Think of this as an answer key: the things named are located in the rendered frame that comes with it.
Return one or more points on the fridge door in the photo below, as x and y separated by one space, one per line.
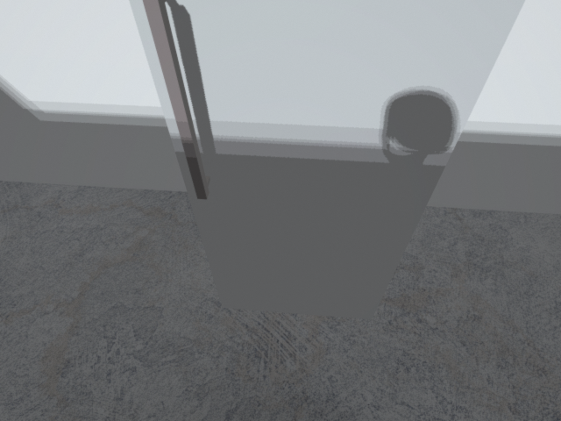
324 126

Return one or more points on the handle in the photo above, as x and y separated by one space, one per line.
156 12

